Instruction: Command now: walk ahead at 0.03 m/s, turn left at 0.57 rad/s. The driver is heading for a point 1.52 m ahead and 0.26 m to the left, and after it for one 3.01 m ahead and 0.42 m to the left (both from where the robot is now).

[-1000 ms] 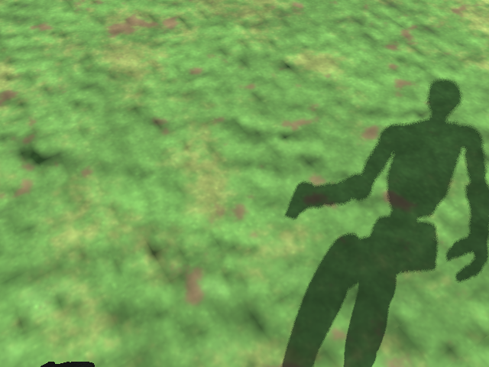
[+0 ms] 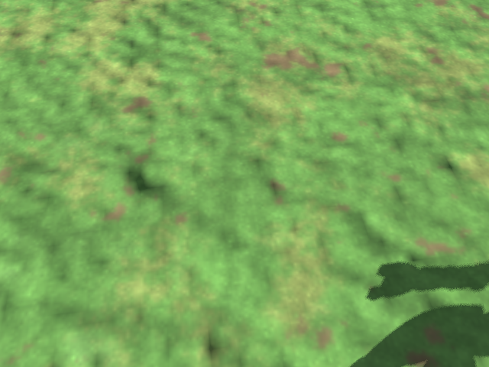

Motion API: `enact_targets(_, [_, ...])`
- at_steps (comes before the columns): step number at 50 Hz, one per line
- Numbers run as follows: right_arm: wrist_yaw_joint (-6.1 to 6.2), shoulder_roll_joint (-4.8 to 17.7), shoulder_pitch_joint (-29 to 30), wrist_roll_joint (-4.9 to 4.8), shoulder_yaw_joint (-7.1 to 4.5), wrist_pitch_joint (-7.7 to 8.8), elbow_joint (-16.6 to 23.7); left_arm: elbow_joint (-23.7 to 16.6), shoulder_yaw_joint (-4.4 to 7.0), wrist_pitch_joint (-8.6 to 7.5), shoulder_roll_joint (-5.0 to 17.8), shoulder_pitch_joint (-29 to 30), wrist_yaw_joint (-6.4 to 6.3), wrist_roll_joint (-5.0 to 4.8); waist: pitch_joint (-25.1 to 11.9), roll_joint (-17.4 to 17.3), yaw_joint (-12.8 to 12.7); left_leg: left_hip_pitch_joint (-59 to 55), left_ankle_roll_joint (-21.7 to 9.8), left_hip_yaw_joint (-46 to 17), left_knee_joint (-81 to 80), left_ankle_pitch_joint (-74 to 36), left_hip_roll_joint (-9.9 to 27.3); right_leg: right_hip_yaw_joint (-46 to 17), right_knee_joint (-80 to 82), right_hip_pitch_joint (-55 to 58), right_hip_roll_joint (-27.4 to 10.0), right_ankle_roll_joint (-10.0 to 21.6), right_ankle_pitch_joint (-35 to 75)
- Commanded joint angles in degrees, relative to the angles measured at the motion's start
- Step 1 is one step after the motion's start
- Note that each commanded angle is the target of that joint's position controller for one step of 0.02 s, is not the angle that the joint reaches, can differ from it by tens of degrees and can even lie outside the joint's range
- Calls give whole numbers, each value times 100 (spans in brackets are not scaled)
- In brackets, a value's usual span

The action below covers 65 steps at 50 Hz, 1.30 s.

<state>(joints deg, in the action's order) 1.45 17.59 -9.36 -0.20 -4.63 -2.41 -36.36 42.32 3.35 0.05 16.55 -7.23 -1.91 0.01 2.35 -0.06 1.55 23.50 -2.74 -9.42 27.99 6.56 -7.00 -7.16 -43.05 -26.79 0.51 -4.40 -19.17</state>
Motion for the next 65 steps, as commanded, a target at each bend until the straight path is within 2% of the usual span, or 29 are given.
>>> enact_targets(1, [19, 887, 104, -26, -249, 4, 444, -343, 166, -170, 534, -167, 56, -37, -927, -983, -65, -859, -844, -1861, -764, 411, 1387, 165, 708, 497, 153, 112, 63])
enact_targets(3, [38, 808, 177, -103, -221, -46, 474, -229, 226, -229, 592, -521, 103, -30, -890, -911, -296, -627, -576, -1797, -416, 393, 1121, 257, 1957, 1285, 54, 306, 796])
enact_targets(4, [39, 577, -7, -92, -155, -51, 489, -240, 322, -219, 966, -658, 81, 66, -949, -266, -227, -90, -263, -1369, 330, 1274, 743, -486, 2382, 1868, -884, 637, 855])
enact_targets(5, [21, 467, 9, -124, -142, -6, 694, -225, 432, -146, 1478, -508, 58, 236, -574, 1573, 30, 1107, 90, -38, 1474, 2510, -241, -1909, 2734, 1885, -1958, 1493, 1591])
enact_targets(6, [3, 938, -100, 9, -281, 73, 602, -407, 366, -167, 1156, -274, 55, 333, -603, 1467, -67, 1183, 355, -19, 2949, 2823, 70, -2301, 2744, 1603, -2435, 1981, 2065])
enact_targets(7, [-24, 1127, -255, -40, -375, 64, 441, -528, 276, -170, 858, 14, 15, 269, -591, 989, 45, 1123, 435, -39, 3563, 2477, 184, -1727, 2590, 1531, -2175, 1849, 2212])
enact_targets(10, [1, 718, -429, -64, -298, -101, 229, -574, 178, -124, 595, 203, -53, 38, -401, 690, 8, 1349, 728, 212, 4318, 1756, 306, -524, 2365, 1749, -1497, 1455, 2467])
enact_targets(13, [-27, 510, 72, -150, -201, -103, 480, -509, 210, -28, 687, -150, -101, 99, -387, 919, -305, 1509, 892, 591, 3618, 1493, 497, -86, 2395, 2263, -1419, 1578, 2669])
enact_targets(17, [-114, 375, 309, -101, -107, -92, 675, -480, 330, 41, 982, -241, -74, 69, -603, 1074, -465, 870, 891, 856, 2461, 1689, 803, 154, 2336, 2473, -1691, 1687, 2901])
enact_targets(22, [-219, 493, 121, -115, -161, -159, 693, -429, 409, 31, 1151, -114, 51, -80, -629, 1150, -359, -101, 573, 1252, 1067, 1442, 760, 431, 2096, 2247, -1868, 1587, 3018])
enact_targets(24, [-244, 494, -274, -110, -212, -166, 553, -370, 397, 15, 1072, -41, 59, -193, -671, 973, -90, -921, 243, 1400, -179, 499, 597, 741, 1576, 1943, -1730, 1231, 2689])
enact_targets(25, [-193, 709, -500, -99, -297, -157, 493, -227, 347, -12, 863, -372, 84, -155, -770, 442, -58, -1754, 20, 1010, -657, -366, 689, 1110, 937, 1357, -1481, 810, 1963])
enact_targets(26, [-92, 1419, -716, -79, -462, -121, 576, -405, 211, -27, 465, -373, 120, 161, -887, -1343, -160, -2876, -568, -961, -618, -2705, 2150, 1642, -822, -285, -798, 204, -669])
enact_targets(27, [-136, 1538, -632, 131, -432, 12, 683, -684, 213, -45, 536, 195, 61, 177, -974, -1698, 109, -2432, -1753, -2072, -662, -3164, 3010, 918, -2028, -1171, -134, -21, -2079])
enact_targets(28, [-170, 1211, -578, 173, -337, 133, 648, -651, 288, -25, 797, 366, 33, 67, -996, -1018, 236, -2292, -1750, -1595, -765, -2736, 2780, 490, -2576, -1169, -295, 6, -1859])
enact_targets(29, [-145, 1004, -300, 127, -259, 201, 580, -591, 308, -1, 816, 316, 21, -13, -808, -872, 44, -2104, -1413, -1079, -739, -2349, 2424, 412, -2576, -1149, -382, 68, -1378])
enact_targets(31, [-79, 740, 150, -30, -152, 198, 573, -409, 336, 48, 831, 90, -37, 48, -703, -717, -151, -1879, -1032, -618, -717, -2131, 2014, 417, -2297, -970, -419, 3, -658])
enact_targets(37, [7, 618, 200, 64, -45, 170, 405, -331, 171, 72, 466, 9, 38, -2, -753, -791, -126, -1627, -1010, -359, -778, -1541, 1780, 520, -818, -23, -353, -97, -88])
enact_targets(42, [-77, 625, 212, 77, 3, 145, 201, -336, 151, 45, 544, 1, 86, -34, -482, -847, -21, -1184, -1077, -742, -769, -604, 1835, 605, 461, 784, -277, 37, -208])
enact_targets(45, [-101, 289, 135, 38, 152, 196, -1, -211, 89, -51, 462, -331, 134, 103, -513, -435, -277, -755, -539, -632, -548, -84, 1467, 445, 2175, 2017, -392, 270, 1587])
enact_targets(46, [-115, 215, -83, 154, 178, 250, -48, -255, 139, -69, 816, -400, 108, 156, -641, 183, -74, -553, -217, -307, -169, 440, 1094, -74, 2063, 2392, -956, 477, 2778])
enact_targets(47, [-124, 148, -363, 159, 164, 272, -100, -171, 157, -77, 918, -127, 125, 113, -658, 915, 286, -842, 41, 178, -281, 929, 705, -133, 1929, 1850, -1074, 857, 2122])
enact_targets(48, [-100, 333, -77, 198, 148, 253, -164, -256, 88, -103, 573, 51, 169, 83, -530, 768, 52, -1190, 204, 236, -262, 812, 702, -108, 2098, 1397, -901, 902, 1149])
enact_targets(49, [-82, 434, 167, 159, 98, 219, -149, -227, 50, -133, 470, 54, 184, 113, -388, 665, -53, -1207, 195, 244, -200, 708, 697, 11, 2136, 1256, -753, 756, 724])
enact_targets(55, [-26, 227, 55, 104, 104, 142, -387, -75, -29, -241, 437, -190, 126, 81, -293, 240, -163, -1130, 101, 131, -238, 164, 778, 279, 1947, 1367, -524, 550, 832])
enact_targets(57, [-6, 191, -86, 66, 93, 140, -532, -7, -15, -195, 513, -317, 90, 51, -332, 251, -207, -971, 88, 371, -71, 1360, 556, 261, 2042, 1403, -452, 679, -502])
enact_targets(60, [-27, 124, -50, -30, 68, 292, -486, 74, 68, -174, 815, -692, 27, -53, 250, 763, -312, 110, 65, 898, 887, 2262, 375, -1052, 2856, 1380, -1282, 1356, -2713])
enact_targets(62, [-82, 108, 99, -96, 60, 471, -428, 133, 127, -218, 969, -803, 3, -89, 551, 930, -335, 385, 37, 921, 1391, 1903, 684, -1931, 3281, 1277, -1941, 1777, -2748])
enact_targets(65, [-191, 73, -409, -134, 39, 634, -658, 5, 113, -216, 899, -275, 59, -178, 397, 840, 64, -767, -181, 1107, 310, 1634, 716, -1080, 3115, 851, -1534, 1490, -1759])
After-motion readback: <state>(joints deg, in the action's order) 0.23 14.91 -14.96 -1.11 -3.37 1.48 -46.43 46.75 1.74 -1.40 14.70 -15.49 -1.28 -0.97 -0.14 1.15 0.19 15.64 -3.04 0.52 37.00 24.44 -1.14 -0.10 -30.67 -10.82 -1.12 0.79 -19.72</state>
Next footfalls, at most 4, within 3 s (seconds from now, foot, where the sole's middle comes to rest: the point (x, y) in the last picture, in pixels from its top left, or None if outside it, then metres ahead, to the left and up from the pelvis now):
0.08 right None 0.08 -0.15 -0.77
0.50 left None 0.01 0.11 -0.77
0.90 right None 0.10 -0.11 -0.77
1.80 right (223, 361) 0.46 0.06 -0.77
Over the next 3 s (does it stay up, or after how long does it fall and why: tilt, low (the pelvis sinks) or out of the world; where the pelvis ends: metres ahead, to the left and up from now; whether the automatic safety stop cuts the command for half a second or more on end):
stays up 0.79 0.28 0.00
